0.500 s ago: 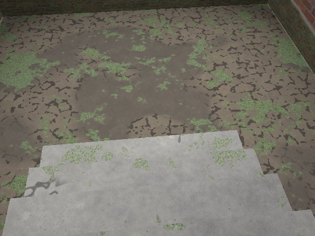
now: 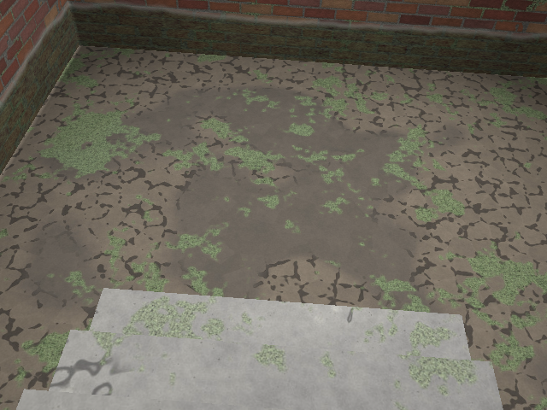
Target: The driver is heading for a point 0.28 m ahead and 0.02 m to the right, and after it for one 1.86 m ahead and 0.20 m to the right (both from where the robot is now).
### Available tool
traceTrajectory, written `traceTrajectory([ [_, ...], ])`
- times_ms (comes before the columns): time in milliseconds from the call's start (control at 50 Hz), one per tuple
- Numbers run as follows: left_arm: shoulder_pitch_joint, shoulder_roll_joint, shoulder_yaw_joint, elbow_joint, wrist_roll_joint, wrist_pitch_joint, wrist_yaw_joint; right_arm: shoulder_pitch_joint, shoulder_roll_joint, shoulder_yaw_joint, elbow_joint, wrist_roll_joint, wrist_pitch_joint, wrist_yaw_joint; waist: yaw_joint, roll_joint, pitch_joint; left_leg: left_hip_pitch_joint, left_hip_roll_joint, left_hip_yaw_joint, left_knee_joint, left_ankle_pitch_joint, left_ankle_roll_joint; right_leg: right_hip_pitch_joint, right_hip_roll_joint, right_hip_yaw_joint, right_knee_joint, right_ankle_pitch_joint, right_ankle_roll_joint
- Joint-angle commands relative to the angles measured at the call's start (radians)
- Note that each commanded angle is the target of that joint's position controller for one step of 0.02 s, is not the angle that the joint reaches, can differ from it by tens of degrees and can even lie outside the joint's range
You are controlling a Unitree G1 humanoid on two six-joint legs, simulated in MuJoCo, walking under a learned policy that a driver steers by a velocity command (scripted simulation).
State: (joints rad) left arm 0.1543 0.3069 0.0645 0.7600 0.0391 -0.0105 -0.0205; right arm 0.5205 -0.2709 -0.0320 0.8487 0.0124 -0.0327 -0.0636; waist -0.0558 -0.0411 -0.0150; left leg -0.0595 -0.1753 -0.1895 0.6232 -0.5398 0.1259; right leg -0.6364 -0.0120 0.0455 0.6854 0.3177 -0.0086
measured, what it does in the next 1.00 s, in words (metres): goes down: right foot 0.18 m lower, then left foot 0.18 m higher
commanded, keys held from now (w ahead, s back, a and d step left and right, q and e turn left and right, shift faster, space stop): no key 1.00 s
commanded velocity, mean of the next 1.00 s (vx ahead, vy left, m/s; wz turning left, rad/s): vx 0.03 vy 0.00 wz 0.03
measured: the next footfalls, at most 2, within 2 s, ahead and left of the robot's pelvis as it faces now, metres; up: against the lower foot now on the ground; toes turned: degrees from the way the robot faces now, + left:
right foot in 0.14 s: +0.21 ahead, -0.11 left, -0.18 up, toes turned +0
left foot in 0.82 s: -0.03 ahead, +0.12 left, +0.00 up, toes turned -3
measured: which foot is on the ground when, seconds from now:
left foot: down 0.00-0.14, up 0.16-0.80, down 0.82-1.00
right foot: up 0.00-0.12, down 0.14-0.84, up 0.86-1.00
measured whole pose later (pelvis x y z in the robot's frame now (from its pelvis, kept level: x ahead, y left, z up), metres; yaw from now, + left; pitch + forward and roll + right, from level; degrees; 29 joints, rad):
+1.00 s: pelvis -0.01 +0.05 -0.05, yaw +1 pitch +0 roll -2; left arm 0.26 0.30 0.10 0.78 0.01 0.04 0.03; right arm 0.46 -0.21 0.03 0.82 -0.03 0.05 -0.03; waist -0.02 -0.03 -0.07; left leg -0.42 -0.08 -0.03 1.14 -0.71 0.10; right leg -0.75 0.22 0.35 1.10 -0.31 0.00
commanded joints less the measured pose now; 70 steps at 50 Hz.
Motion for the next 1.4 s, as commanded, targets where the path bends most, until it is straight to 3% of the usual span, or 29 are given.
traceTrajectory([
  [20, -0.043, -0.037, -0.027, -0.060, -0.007, -0.031, -0.016, -0.059, -0.066, -0.004, -0.049, 0.010, -0.026, -0.001, -0.005, 0.066, 0.021, -0.369, 0.117, -0.054, 0.089, 0.490, 0.001, 0.367, 0.060, -0.050, -0.136, 0.273, 0.002],
  [80, 0.050, -0.001, -0.030, -0.028, -0.026, -0.049, 0.020, -0.017, -0.055, -0.006, -0.028, -0.025, -0.009, -0.021, -0.017, 0.071, 0.082, -0.156, 0.112, -0.093, 0.316, 0.527, -0.001, 0.302, -0.028, 0.028, -0.439, 0.263, 0.009],
  [120, 0.321, 0.025, -0.011, 0.063, -0.022, -0.056, 0.043, -0.063, -0.074, -0.006, -0.017, -0.033, 0.006, -0.022, 0.087, -0.012, 0.022, -0.156, 0.079, -0.020, 0.667, 0.465, -0.008, 0.533, -0.088, -0.027, -0.681, 0.505, 0.005],
  [140, 0.470, 0.069, 0.006, 0.121, -0.005, -0.042, 0.047, -0.033, -0.069, -0.009, -0.006, -0.015, 0.012, -0.010, 0.117, -0.105, -0.066, -0.328, 0.021, 0.067, 0.950, 0.125, -0.035, 0.805, -0.133, -0.038, -0.554, 0.643, -0.008],
  [160, 0.549, 0.089, -0.011, 0.114, 0.006, -0.033, 0.032, 0.107, -0.008, -0.018, 0.011, 0.039, 0.018, -0.006, 0.087, -0.195, -0.216, -0.666, -0.099, 0.143, 1.408, -0.569, -0.096, 1.175, -0.311, 0.094, -0.054, 1.190, -0.098],
  [180, 0.513, 0.095, -0.018, 0.095, -0.016, -0.029, 0.008, 0.170, -0.025, -0.004, -0.006, 0.071, 0.022, -0.019, 0.071, -0.160, -0.320, -0.890, -0.060, 0.063, 1.610, -0.559, -0.114, 1.305, -0.469, 0.262, 0.095, 1.344, -0.261],
  [220, 0.370, 0.041, -0.035, 0.073, -0.070, -0.027, 0.029, -0.011, -0.045, 0.016, -0.039, -0.021, 0.049, -0.020, 0.075, 0.000, -0.234, -0.921, 0.054, 0.073, 1.555, -0.305, -0.131, 0.926, -0.455, 0.281, -0.154, 0.574, -0.386],
  [260, 0.259, 0.007, -0.070, 0.059, -0.040, -0.029, 0.058, -0.186, -0.071, 0.022, -0.069, -0.059, 0.100, -0.006, 0.045, 0.057, -0.055, -0.793, 0.106, 0.074, 1.341, -0.103, -0.144, 0.443, -0.413, 0.304, -0.369, -0.048, -0.393],
  [300, 0.278, 0.035, -0.085, 0.075, -0.001, -0.041, 0.039, -0.246, -0.028, 0.023, -0.068, -0.050, 0.147, -0.005, 0.036, 0.021, 0.022, -0.698, 0.071, 0.101, 1.394, -0.041, -0.122, 0.178, -0.336, 0.265, -0.396, -0.072, -0.351],
  [320, 0.257, 0.034, -0.089, 0.073, -0.017, -0.050, 0.039, -0.261, -0.029, 0.016, -0.071, -0.046, 0.142, 0.000, 0.009, 0.067, 0.055, -0.727, 0.070, 0.048, 1.263, 0.158, -0.132, 0.131, -0.242, 0.204, -0.351, -0.175, -0.293],
  [360, 0.281, 0.029, -0.097, 0.080, -0.029, -0.054, 0.040, -0.239, 0.010, 0.016, -0.054, -0.047, 0.142, 0.001, 0.013, -0.025, -0.010, -0.775, 0.036, 0.074, 1.336, 0.179, -0.148, 0.183, -0.198, 0.197, -0.308, -0.184, -0.275],
  [600, 0.350, 0.044, -0.078, 0.049, -0.016, -0.022, 0.079, -0.470, -0.001, 0.016, -0.192, -0.043, 0.144, -0.012, 0.128, -0.067, -0.058, -1.001, 0.024, 0.067, 1.489, 0.070, -0.205, 0.463, -0.229, 0.317, -0.298, -0.385, -0.308],
  [640, 0.305, 0.058, -0.073, 0.007, -0.010, -0.009, 0.081, -0.481, -0.006, 0.016, -0.224, -0.029, 0.143, -0.011, 0.129, -0.078, -0.081, -0.938, 0.033, 0.135, 1.520, -0.002, -0.195, 0.434, -0.248, 0.309, -0.359, -0.341, -0.341],
  [660, 0.303, 0.124, -0.051, 0.006, -0.002, -0.007, 0.079, -0.473, 0.013, 0.023, -0.242, -0.024, 0.139, -0.003, 0.130, -0.133, -0.115, -0.858, 0.049, 0.195, 1.645, -0.202, -0.165, 0.440, -0.309, 0.316, -0.441, -0.160, -0.372],
  [740, 0.228, 0.105, -0.044, -0.041, -0.014, -0.006, 0.101, -0.497, -0.002, 0.032, -0.324, -0.023, 0.129, 0.005, 0.114, 0.001, -0.142, -0.702, 0.099, 0.137, 1.500, -0.248, -0.114, 0.447, -0.270, 0.225, -0.456, -0.141, -0.308],
  [780, 0.168, 0.130, -0.021, -0.041, -0.049, 0.030, 0.111, -0.426, 0.026, 0.063, -0.360, -0.023, 0.133, 0.035, 0.045, -0.066, -0.124, -0.474, 0.129, 0.165, 0.812, -0.569, -0.034, 0.353, -0.170, 0.111, -0.577, -0.576, -0.159],
  [820, 0.290, 0.183, 0.023, -0.005, -0.067, 0.080, 0.100, -0.253, 0.013, 0.073, -0.309, -0.012, 0.136, 0.057, 0.068, -0.297, -0.003, -0.238, -0.033, 0.303, 0.499, -0.763, 0.060, 0.229, -0.156, 0.111, -0.768, -0.883, -0.088],
  [840, 0.309, 0.127, 0.030, 0.038, -0.059, 0.095, 0.088, -0.047, -0.038, 0.046, -0.226, -0.010, 0.117, 0.069, -0.051, 0.033, 0.119, -0.146, 0.009, 0.000, 0.221, -0.542, 0.133, -0.022, -0.087, 0.056, -0.301, -1.134, -0.043],
  [860, -0.046, 0.094, 0.031, -0.160, -0.017, 0.054, 0.056, 0.129, -0.143, 0.019, -0.190, -0.008, 0.107, 0.042, -0.254, 0.524, 0.279, -0.060, 0.405, -0.830, -0.115, -0.256, 0.211, -0.706, 0.094, 0.209, -0.036, -1.252, -0.020],
  [880, -0.162, 0.119, 0.048, -0.156, -0.024, 0.000, 0.039, 0.147, -0.112, 0.036, -0.124, -0.017, 0.076, 0.003, -0.253, 0.280, 0.356, -0.154, 0.442, -0.967, -0.164, 0.196, 0.170, -0.715, 0.114, 0.616, 0.010, -1.082, -0.030],
  [900, -0.035, 0.045, 0.033, -0.132, -0.064, -0.020, 0.033, -0.024, -0.144, 0.030, -0.128, -0.051, 0.076, -0.017, -0.079, 0.244, 0.273, -0.208, 0.461, -0.819, -0.121, 0.371, 0.124, -0.600, 0.173, 0.583, 0.070, -0.945, -0.021],
  [920, 0.039, 0.043, 0.037, -0.087, -0.059, -0.013, 0.040, -0.141, -0.131, 0.028, -0.144, -0.072, 0.064, -0.017, 0.019, 0.201, 0.199, -0.291, 0.388, -0.640, -0.010, 0.525, 0.072, -0.434, 0.206, 0.497, 0.198, -0.826, -0.007],
  [960, 0.234, 0.034, 0.050, 0.021, -0.014, 0.044, 0.051, -0.313, -0.079, 0.027, -0.151, -0.056, 0.036, 0.025, 0.189, 0.160, 0.076, -0.585, 0.308, -0.283, 0.107, 0.645, 0.006, -0.088, 0.255, 0.274, 0.558, -0.591, 0.023],
  [1000, 0.270, 0.044, 0.062, 0.043, -0.029, 0.095, 0.048, -0.415, -0.034, 0.030, -0.182, -0.029, 0.041, 0.058, 0.235, 0.136, 0.022, -0.703, 0.280, -0.171, -0.005, 0.417, -0.019, 0.062, 0.237, 0.189, 0.735, -0.480, 0.025],
  [1100, 0.198, 0.052, 0.057, 0.061, -0.016, 0.118, 0.045, -0.213, -0.082, 0.013, -0.128, -0.020, 0.014, 0.024, 0.136, 0.048, 0.027, -0.366, 0.257, -0.072, -0.090, 0.496, 0.005, 0.010, 0.177, 0.155, 0.667, -0.388, 0.045],
  [1140, 0.187, 0.044, 0.048, 0.086, -0.014, 0.118, 0.059, -0.110, -0.072, 0.018, -0.088, -0.014, -0.005, 0.016, 0.090, 0.133, -0.015, -0.144, 0.276, -0.055, -0.096, 0.745, -0.004, -0.008, 0.151, 0.177, 0.589, -0.442, 0.065],
  [1180, 0.161, 0.010, 0.024, 0.099, -0.030, 0.135, 0.068, -0.112, 0.010, 0.043, -0.099, -0.030, 0.007, 0.015, 0.046, 0.195, 0.006, -0.054, 0.322, -0.079, -0.162, 1.067, 0.011, 0.011, 0.129, 0.154, 0.556, -0.626, 0.082],
  [1320, 0.180, -0.002, -0.023, 0.116, -0.076, 0.119, 0.062, -0.112, -0.046, 0.034, -0.048, -0.013, 0.040, 0.017, 0.019, 0.179, -0.014, 0.073, 0.335, -0.037, -0.246, 1.095, -0.006, 0.268, 0.052, 0.063, 0.044, -0.851, 0.086],
  [1400, 0.255, -0.026, -0.044, 0.165, -0.074, 0.103, 0.057, -0.166, -0.049, 0.032, -0.025, -0.007, 0.033, 0.031, 0.054, 0.136, -0.024, -0.004, 0.331, -0.056, -0.276, 0.988, 0.021, 0.451, 0.032, 0.030, -0.225, -0.700, 0.041],
])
